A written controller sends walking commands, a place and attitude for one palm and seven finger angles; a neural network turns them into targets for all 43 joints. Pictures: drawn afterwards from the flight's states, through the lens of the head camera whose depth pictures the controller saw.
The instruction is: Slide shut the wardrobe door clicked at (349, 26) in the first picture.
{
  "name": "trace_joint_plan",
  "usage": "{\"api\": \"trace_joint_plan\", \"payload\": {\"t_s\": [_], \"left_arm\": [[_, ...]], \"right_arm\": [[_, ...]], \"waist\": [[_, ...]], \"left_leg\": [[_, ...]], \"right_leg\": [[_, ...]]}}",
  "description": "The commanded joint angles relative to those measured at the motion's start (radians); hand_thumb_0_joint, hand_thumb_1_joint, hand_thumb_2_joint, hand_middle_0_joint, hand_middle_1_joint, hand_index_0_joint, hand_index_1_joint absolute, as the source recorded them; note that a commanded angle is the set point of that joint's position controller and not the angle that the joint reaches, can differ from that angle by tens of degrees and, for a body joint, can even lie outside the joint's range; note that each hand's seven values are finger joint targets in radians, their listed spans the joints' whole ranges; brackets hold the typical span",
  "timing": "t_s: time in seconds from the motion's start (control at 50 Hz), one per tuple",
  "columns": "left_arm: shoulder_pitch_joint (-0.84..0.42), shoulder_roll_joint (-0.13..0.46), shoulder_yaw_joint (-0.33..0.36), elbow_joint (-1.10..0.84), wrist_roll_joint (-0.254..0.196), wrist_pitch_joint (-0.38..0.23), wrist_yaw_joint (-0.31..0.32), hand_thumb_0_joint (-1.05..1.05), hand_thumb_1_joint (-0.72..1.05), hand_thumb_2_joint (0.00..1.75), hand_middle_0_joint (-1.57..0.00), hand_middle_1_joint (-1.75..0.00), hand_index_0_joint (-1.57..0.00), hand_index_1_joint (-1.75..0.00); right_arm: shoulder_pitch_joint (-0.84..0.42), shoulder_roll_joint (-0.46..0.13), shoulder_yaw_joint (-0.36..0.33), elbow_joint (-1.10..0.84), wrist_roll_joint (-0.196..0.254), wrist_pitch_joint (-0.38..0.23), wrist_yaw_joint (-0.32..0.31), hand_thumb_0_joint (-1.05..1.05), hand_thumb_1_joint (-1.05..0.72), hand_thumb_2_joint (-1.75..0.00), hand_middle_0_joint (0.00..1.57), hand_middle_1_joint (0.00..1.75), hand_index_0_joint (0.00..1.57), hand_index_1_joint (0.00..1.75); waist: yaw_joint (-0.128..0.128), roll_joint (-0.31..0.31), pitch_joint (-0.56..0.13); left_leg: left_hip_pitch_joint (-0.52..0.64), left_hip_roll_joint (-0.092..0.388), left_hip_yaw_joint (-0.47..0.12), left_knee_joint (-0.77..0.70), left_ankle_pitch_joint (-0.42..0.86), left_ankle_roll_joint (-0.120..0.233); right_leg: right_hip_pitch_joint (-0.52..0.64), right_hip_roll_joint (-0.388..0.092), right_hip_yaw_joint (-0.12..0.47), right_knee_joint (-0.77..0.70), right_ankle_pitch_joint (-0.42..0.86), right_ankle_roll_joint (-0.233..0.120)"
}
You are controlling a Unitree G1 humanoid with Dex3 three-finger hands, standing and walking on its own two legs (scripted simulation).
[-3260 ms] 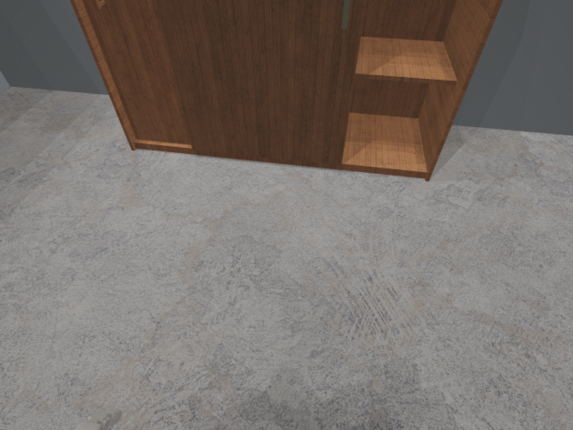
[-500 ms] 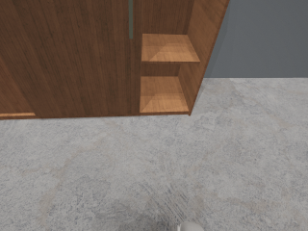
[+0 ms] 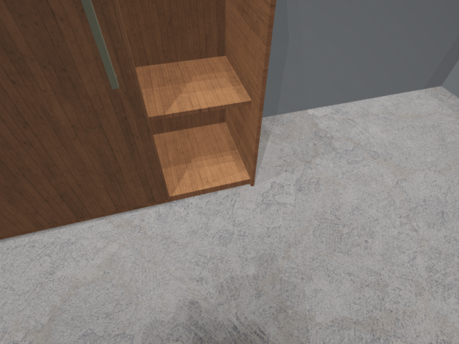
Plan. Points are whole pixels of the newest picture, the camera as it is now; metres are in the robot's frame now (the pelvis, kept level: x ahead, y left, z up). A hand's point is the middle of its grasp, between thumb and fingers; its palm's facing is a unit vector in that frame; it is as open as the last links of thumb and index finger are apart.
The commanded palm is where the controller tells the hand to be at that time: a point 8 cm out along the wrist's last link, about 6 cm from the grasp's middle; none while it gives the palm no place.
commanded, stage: walk to a spot facing it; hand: left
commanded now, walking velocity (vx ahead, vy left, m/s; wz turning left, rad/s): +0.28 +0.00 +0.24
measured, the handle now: (100, 37) +0.85 +0.38 +0.14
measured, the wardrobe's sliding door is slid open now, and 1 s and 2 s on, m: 0.45 0.45 0.45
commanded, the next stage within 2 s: turn to face it in 0.10 s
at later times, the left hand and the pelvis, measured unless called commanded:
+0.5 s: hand out of the picture +0.08 +0.22 -0.18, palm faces +0.22 -0.96 -0.14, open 7.4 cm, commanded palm none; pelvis +0.15 +0.07 +0.00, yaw +7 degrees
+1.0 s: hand (123, 340) +0.16 +0.21 -0.14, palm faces +0.30 -0.92 -0.24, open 7.3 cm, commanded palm none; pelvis +0.17 +0.03 +0.02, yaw +14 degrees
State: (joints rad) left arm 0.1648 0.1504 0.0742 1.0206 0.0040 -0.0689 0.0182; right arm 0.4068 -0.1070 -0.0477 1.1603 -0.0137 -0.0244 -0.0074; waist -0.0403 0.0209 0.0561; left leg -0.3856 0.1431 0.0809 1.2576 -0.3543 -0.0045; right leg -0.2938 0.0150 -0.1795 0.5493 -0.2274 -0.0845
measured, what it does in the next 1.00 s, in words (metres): walks ahead: left foot, then right foot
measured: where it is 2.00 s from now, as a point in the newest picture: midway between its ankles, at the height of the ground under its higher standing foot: (196, 298)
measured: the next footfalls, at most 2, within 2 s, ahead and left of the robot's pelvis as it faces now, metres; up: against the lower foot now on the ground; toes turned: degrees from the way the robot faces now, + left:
left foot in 0.36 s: +0.24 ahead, +0.16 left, +0.00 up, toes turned +15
right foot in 0.86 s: +0.23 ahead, -0.07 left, +0.00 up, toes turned +8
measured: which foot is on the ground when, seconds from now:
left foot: up 0.00-0.34, down 0.36-0.86, up 0.88-1.00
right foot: down 0.00-0.38, up 0.40-0.84, down 0.86-1.00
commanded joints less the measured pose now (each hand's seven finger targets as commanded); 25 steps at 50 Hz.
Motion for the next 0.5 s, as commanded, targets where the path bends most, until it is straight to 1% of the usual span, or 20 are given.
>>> {"api": "trace_joint_plan", "payload": {"t_s": [0.0,0.04,0.06,0.08,0.1,0.12,0.16,0.2,0.26,0.28,0.3,0.32,0.34,0.36,0.38,0.4,0.42,0.44,0.46,0.48], "left_arm": [[0.136,0.075,-0.006,0.015,0.021,-0.013,0.001,0.0,0.9,0.9,-0.2,-0.3,-0.2,-0.3],[0.128,0.095,-0.01,0.016,0.02,-0.018,0.001,0.0,0.9,0.9,-0.2,-0.3,-0.2,-0.3],[0.139,0.096,-0.011,0.019,0.018,-0.018,-0.002,0.0,0.9,0.9,-0.2,-0.3,-0.2,-0.3],[0.147,0.098,-0.012,0.022,0.017,-0.018,-0.003,0.0,0.9,0.9,-0.2,-0.3,-0.2,-0.3],[0.165,0.1,-0.014,0.03,0.017,-0.019,-0.004,0.0,0.9,0.9,-0.2,-0.3,-0.2,-0.3],[0.173,0.112,-0.014,0.035,0.019,-0.02,-0.003,0.0,0.9,0.9,-0.2,-0.3,-0.2,-0.3],[0.205,0.116,-0.017,0.045,0.019,-0.02,-0.004,0.0,0.9,0.9,-0.2,-0.3,-0.2,-0.3],[0.238,0.117,-0.022,0.062,0.02,-0.017,-0.001,0.0,0.9,0.9,-0.2,-0.3,-0.2,-0.3],[0.261,0.135,-0.02,0.071,0.023,-0.005,0.005,0.0,0.9,0.9,-0.2,-0.3,-0.2,-0.3],[0.261,0.138,-0.021,0.072,0.02,0.0,0.007,0.0,0.9,0.9,-0.2,-0.3,-0.2,-0.3],[0.254,0.139,-0.02,0.071,0.017,0.004,0.009,0.0,0.9,0.9,-0.2,-0.3,-0.2,-0.3],[0.254,0.134,-0.023,0.067,0.014,0.011,0.01,0.0,0.9,0.9,-0.2,-0.3,-0.2,-0.3],[0.267,0.102,-0.026,0.044,0.001,0.014,0.01,0.0,0.9,0.9,-0.2,-0.3,-0.2,-0.3],[0.271,0.069,-0.038,0.022,-0.007,0.015,0.009,0.0,0.9,0.9,-0.2,-0.3,-0.2,-0.3],[0.24,0.104,-0.031,0.016,0.002,0.024,0.019,0.0,0.9,0.9,-0.2,-0.3,-0.2,-0.3],[0.198,0.084,-0.029,0.017,0.005,0.033,0.02,0.0,0.9,0.9,-0.2,-0.3,-0.2,-0.3],[0.173,0.084,-0.026,0.017,0.008,0.039,0.015,0.0,0.9,0.9,-0.2,-0.3,-0.2,-0.3],[0.177,0.071,-0.023,0.023,0.01,0.047,0.01,0.0,0.9,0.9,-0.2,-0.3,-0.2,-0.3],[0.194,0.058,-0.021,0.031,0.012,0.056,0.009,0.0,0.9,0.9,-0.2,-0.3,-0.2,-0.3],[0.21,0.054,-0.022,0.034,0.012,0.065,0.009,0.0,0.9,0.9,-0.2,-0.3,-0.2,-0.3]], "right_arm": [[0.057,-0.032,-0.01,-0.063,-0.015,0.005,0.0,0.0,-0.9,-0.9,0.2,0.3,0.2,0.3],[0.035,-0.035,-0.013,-0.084,-0.012,0.012,0.008,0.0,-0.9,-0.9,0.2,0.3,0.2,0.3],[0.0,-0.04,-0.013,-0.096,-0.013,0.014,0.012,0.0,-0.9,-0.9,0.2,0.3,0.2,0.3],[-0.036,-0.049,-0.012,-0.113,-0.011,0.013,0.015,0.0,-0.9,-0.9,0.2,0.3,0.2,0.3],[-0.078,-0.054,-0.012,-0.129,-0.011,0.011,0.019,0.0,-0.9,-0.9,0.2,0.3,0.2,0.3],[-0.105,-0.054,-0.013,-0.143,-0.009,0.008,0.023,0.0,-0.9,-0.9,0.2,0.3,0.2,0.3],[-0.176,-0.065,-0.008,-0.167,-0.009,0.005,0.029,0.0,-0.9,-0.9,0.2,0.3,0.2,0.3],[-0.23,-0.065,-0.001,-0.181,-0.009,-0.001,0.029,0.0,-0.9,-0.9,0.2,0.3,0.2,0.3],[-0.245,-0.074,0.006,-0.188,-0.007,-0.004,0.028,0.0,-0.9,-0.9,0.2,0.3,0.2,0.3],[-0.227,-0.085,0.006,-0.185,-0.007,-0.005,0.024,0.0,-0.9,-0.9,0.2,0.3,0.2,0.3],[-0.172,-0.102,0.003,-0.167,-0.01,-0.006,0.019,0.0,-0.9,-0.9,0.2,0.3,0.2,0.3],[-0.078,-0.142,-0.006,-0.144,-0.012,-0.01,0.015,0.0,-0.9,-0.9,0.2,0.3,0.2,0.3],[0.017,-0.234,-0.024,-0.138,-0.02,-0.016,0.003,0.0,-0.9,-0.9,0.2,0.3,0.2,0.3],[0.069,-0.302,-0.031,-0.123,-0.005,-0.012,-0.007,0.0,-0.9,-0.9,0.2,0.3,0.2,0.3],[0.032,-0.287,-0.025,-0.122,0.003,-0.003,-0.012,0.0,-0.9,-0.9,0.2,0.3,0.2,0.3],[-0.031,-0.261,-0.021,-0.132,0.001,-0.009,-0.02,0.0,-0.9,-0.9,0.2,0.3,0.2,0.3],[-0.098,-0.232,-0.015,-0.157,0.002,-0.008,-0.022,0.0,-0.9,-0.9,0.2,0.3,0.2,0.3],[-0.141,-0.21,-0.008,-0.169,0.0,-0.009,-0.022,0.0,-0.9,-0.9,0.2,0.3,0.2,0.3],[-0.17,-0.201,-0.007,-0.173,0.001,-0.009,-0.021,0.0,-0.9,-0.9,0.2,0.3,0.2,0.3],[-0.179,-0.196,-0.007,-0.176,0.003,-0.007,-0.02,0.0,-0.9,-0.9,0.2,0.3,0.2,0.3]], "waist": [[0.001,-0.067,0.012],[-0.008,-0.086,0.011],[0.001,-0.095,0.022],[0.007,-0.114,0.035],[0.021,-0.106,0.038],[0.022,-0.101,0.043],[0.042,-0.121,0.059],[0.062,-0.107,0.06],[0.068,-0.105,0.036],[0.056,-0.115,0.019],[0.028,-0.104,-0.015],[-0.007,-0.043,-0.087],[-0.038,0.134,-0.185],[-0.037,0.301,-0.244],[-0.022,0.174,-0.234],[-0.01,0.164,-0.184],[0.011,0.104,-0.122],[0.028,0.075,-0.104],[0.046,0.069,-0.088],[0.053,0.077,-0.09]], "left_leg": [[-0.116,0.041,-0.04,-0.072,0.084,-0.016],[-0.128,0.039,-0.037,-0.153,0.121,-0.024],[-0.142,0.033,-0.031,-0.19,0.146,-0.027],[-0.159,0.035,-0.031,-0.234,0.16,-0.028],[-0.174,0.03,-0.027,-0.287,0.17,-0.029],[-0.179,0.028,-0.024,-0.339,0.173,-0.027],[-0.18,0.015,-0.006,-0.427,0.182,-0.024],[-0.151,-0.008,0.015,-0.51,0.162,-0.017],[-0.079,-0.046,0.046,-0.588,0.127,0.002],[-0.031,-0.066,0.059,-0.624,0.137,0.009],[0.058,-0.083,0.066,-0.685,0.189,0.015],[0.23,-0.069,0.04,-0.75,0.403,0.03],[0.457,0.118,-0.178,-0.771,0.755,0.112],[0.545,0.308,-0.387,-0.817,1.115,0.249],[0.478,0.301,-0.329,-0.838,1.009,0.274],[0.396,0.263,-0.312,-0.874,0.89,0.249],[0.306,0.232,-0.284,-0.889,0.79,0.224],[0.251,0.191,-0.23,-0.91,0.733,0.197],[0.204,0.162,-0.187,-0.933,0.672,0.177],[0.173,0.137,-0.166,-0.951,0.602,0.167]], "right_leg": [[-0.019,-0.298,0.236,-0.369,0.105,-0.074],[-0.022,-0.286,0.19,-0.384,0.103,-0.076],[-0.009,-0.277,0.179,-0.393,0.091,-0.072],[0.006,-0.283,0.173,-0.401,0.072,-0.073],[0.039,-0.281,0.169,-0.4,0.085,-0.071],[0.064,-0.29,0.157,-0.392,0.101,-0.071],[0.1,-0.296,0.133,-0.377,0.153,-0.063],[0.156,-0.303,0.122,-0.335,0.298,-0.054],[0.225,-0.307,0.077,-0.242,0.491,-0.031],[0.239,-0.296,0.054,-0.183,0.579,-0.018],[0.24,-0.279,0.024,-0.085,0.63,0.005],[0.18,-0.247,-0.01,0.079,0.576,0.048],[-0.015,-0.149,-0.049,0.288,0.247,0.11],[-0.159,-0.055,0.006,0.548,-0.42,0.14],[-0.157,-0.083,0.108,0.624,-0.437,0.12],[-0.19,-0.108,0.129,0.635,-0.376,0.125],[-0.195,-0.129,0.145,0.622,-0.329,0.132],[-0.173,-0.136,0.154,0.594,-0.268,0.138],[-0.146,-0.131,0.146,0.575,-0.22,0.143],[-0.124,-0.124,0.142,0.554,-0.19,0.145]]}}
